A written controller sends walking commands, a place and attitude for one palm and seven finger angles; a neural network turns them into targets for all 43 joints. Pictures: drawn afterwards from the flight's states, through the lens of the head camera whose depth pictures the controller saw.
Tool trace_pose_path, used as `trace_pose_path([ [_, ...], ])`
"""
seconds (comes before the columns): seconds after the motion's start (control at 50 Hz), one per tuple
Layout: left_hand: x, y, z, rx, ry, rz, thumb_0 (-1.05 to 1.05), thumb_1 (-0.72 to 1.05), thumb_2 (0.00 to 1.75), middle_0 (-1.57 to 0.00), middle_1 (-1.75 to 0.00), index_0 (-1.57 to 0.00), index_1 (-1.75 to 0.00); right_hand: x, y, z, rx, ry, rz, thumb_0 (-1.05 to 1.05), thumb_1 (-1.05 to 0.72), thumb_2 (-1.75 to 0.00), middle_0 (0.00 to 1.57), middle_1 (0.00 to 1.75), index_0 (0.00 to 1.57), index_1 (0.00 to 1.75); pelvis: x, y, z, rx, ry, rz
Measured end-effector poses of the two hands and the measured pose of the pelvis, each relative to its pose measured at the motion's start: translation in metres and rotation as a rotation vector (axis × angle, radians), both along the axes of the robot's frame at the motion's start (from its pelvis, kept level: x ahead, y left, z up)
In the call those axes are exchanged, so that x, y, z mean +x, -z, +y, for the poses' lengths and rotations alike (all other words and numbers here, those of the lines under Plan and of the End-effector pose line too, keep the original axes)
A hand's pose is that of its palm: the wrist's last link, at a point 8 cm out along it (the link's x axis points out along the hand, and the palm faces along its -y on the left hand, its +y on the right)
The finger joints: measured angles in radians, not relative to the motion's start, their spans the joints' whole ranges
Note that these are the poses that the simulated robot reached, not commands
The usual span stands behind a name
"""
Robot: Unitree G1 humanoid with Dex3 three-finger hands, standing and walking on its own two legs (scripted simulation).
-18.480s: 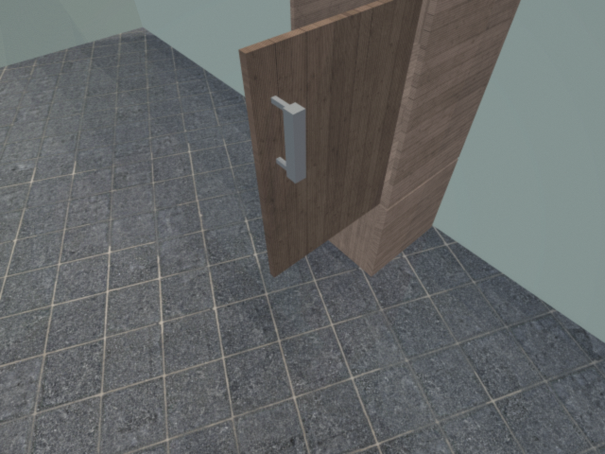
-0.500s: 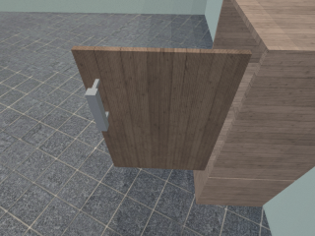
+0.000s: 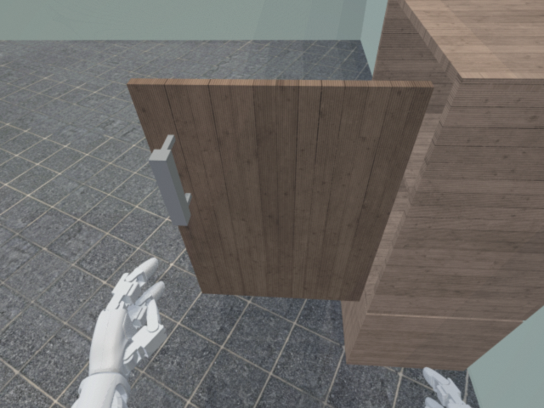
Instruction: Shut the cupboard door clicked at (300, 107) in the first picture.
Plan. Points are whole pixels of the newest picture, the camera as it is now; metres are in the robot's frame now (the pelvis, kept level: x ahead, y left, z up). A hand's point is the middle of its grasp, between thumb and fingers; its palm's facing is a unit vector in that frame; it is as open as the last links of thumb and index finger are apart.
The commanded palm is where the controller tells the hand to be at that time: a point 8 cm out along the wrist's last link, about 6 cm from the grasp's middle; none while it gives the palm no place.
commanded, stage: raise the hand and make a fist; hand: left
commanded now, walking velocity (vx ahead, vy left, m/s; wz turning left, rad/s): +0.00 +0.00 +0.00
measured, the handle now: (175, 181) +0.45 +0.17 +0.11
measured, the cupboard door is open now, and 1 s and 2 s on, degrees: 90 90 90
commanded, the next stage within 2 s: bring the fist close to the handle in 1.68 s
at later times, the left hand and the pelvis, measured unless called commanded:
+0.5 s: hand (173, 371) +0.18 +0.14 +0.02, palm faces -0.20 -0.98 -0.02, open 4.6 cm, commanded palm +0.14 +0.22 +0.03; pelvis -0.04 -0.03 -0.05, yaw +1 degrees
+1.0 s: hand (104, 337) +0.19 +0.20 +0.10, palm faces +0.02 -1.00 -0.07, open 3.1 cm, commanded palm +0.17 +0.25 +0.09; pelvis -0.02 +0.01 -0.01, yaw +1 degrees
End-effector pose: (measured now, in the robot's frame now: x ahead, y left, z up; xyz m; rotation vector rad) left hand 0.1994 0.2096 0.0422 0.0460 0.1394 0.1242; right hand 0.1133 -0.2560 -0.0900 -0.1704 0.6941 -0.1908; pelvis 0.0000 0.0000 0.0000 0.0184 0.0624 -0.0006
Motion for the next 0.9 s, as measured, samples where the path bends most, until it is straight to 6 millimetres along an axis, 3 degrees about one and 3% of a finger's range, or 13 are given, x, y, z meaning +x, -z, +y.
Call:
trace_pose_path([
  [0.04,-0.003,0.001,-0.012,-0.042,0.089,-0.117,0.01,0.92,0.89,-0.29,-0.4,-0.29,-0.4,0.02,-0.01,-0.006,-0.015,-0.022,-0.073,0.01,-0.91,-0.9,0.2,0.3,0.2,0.3,-0.006,0.009,-0.007,0.007,0.01,0.039],
  [0.08,-0.019,0.018,-0.018,-0.065,0.165,-0.151,0.0,0.91,0.89,-0.32,-0.44,-0.33,-0.44,0.038,-0.019,-0.011,-0.04,-0.059,-0.124,0.01,-0.91,-0.9,0.2,0.3,0.2,0.3,-0.013,0.019,-0.015,0.013,0.014,0.066],
  [0.18,-0.083,0.074,-0.001,-0.061,0.14,0.041,0.01,0.9,0.89,-0.41,-0.53,-0.42,-0.53,0.074,-0.027,-0.018,-0.111,-0.159,-0.211,0.01,-0.91,-0.9,0.2,0.3,0.2,0.3,-0.028,0.042,-0.028,-0.003,-0.007,0.099],
  [0.22,-0.103,0.075,0.014,-0.027,0.063,0.059,0.01,0.9,0.89,-0.45,-0.57,-0.45,-0.57,0.083,-0.023,-0.015,-0.117,-0.188,-0.239,0.01,-0.91,-0.9,0.2,0.3,0.2,0.3,-0.031,0.05,-0.031,-0.019,-0.021,0.107],
  [0.26,-0.112,0.058,0.024,0.018,0.005,-0.015,0.02,0.9,0.89,-0.49,-0.61,-0.49,-0.61,0.088,-0.016,-0.009,-0.11,-0.213,-0.257,0.01,-0.91,-0.9,0.2,0.3,0.2,0.3,-0.034,0.055,-0.032,-0.034,-0.033,0.11],
  [0.36,-0.087,0.007,0.012,0.049,0.089,-0.31,0.02,0.9,0.9,-0.57,-0.71,-0.57,-0.71,0.079,0.01,0.014,-0.041,-0.232,-0.242,0.01,-0.91,-0.9,0.2,0.3,0.2,0.3,-0.042,0.062,-0.031,-0.059,-0.047,0.101],
  [0.4,-0.064,0.004,-0.001,0.03,0.195,-0.305,0.02,0.9,0.9,-0.61,-0.75,-0.61,-0.75,0.065,0.019,0.021,-0.002,-0.208,-0.207,0.01,-0.91,-0.9,0.2,0.3,0.2,0.3,-0.044,0.06,-0.03,-0.057,-0.042,0.1],
  [0.48,-0.031,0.021,-0.016,-0.025,0.333,-0.075,0.01,0.9,0.9,-0.68,-0.83,-0.69,-0.83,0.03,0.025,0.024,0.055,-0.115,-0.114,0.01,-0.91,-0.9,0.2,0.3,0.2,0.3,-0.042,0.049,-0.026,-0.036,-0.02,0.093],
  [0.54,-0.027,0.02,-0.006,-0.052,0.26,0.022,0.02,0.89,0.9,-0.74,-0.89,-0.74,-0.89,0.005,0.023,0.018,0.057,-0.038,-0.056,0.01,-0.9,-0.9,0.2,0.3,0.2,0.3,-0.035,0.039,-0.022,-0.025,0.0,0.083],
  [0.62,-0.036,-0.005,0.023,-0.01,0.091,-0.063,0.02,0.89,0.89,-0.81,-0.97,-0.81,-0.97,-0.013,0.019,0.008,0.02,-0.002,0.008,0.01,-0.9,-0.9,0.2,0.3,0.2,0.3,-0.026,0.03,-0.017,-0.024,0.008,0.077],
  [0.72,-0.047,-0.021,0.034,0.031,0.093,-0.158,0.02,0.9,0.9,-0.9,-1.07,-0.9,-1.07,-0.01,0.015,0.004,-0.036,-0.056,0.022,0.01,-0.91,-0.9,0.2,0.3,0.2,0.3,-0.024,0.028,-0.006,-0.038,-0.013,0.076],
  [0.82,-0.042,-0.007,0.021,-0.021,0.22,-0.087,0.01,0.9,0.9,-0.99,-1.17,-1.0,-1.17,0.014,0.001,0.012,-0.056,-0.073,-0.064,0.01,-0.91,-0.9,0.2,0.3,0.2,0.3,-0.026,0.026,0.003,-0.045,-0.014,0.066],
  [0.9,-0.034,-0.023,0.027,0.005,0.201,-0.125,0.02,0.89,0.9,-1.07,-1.25,-1.07,-1.25,0.035,-0.016,0.027,-0.041,-0.09,-0.153,0.01,-0.91,-0.9,0.2,0.3,0.2,0.3,-0.023,0.021,0.007,-0.044,-0.01,0.046],
])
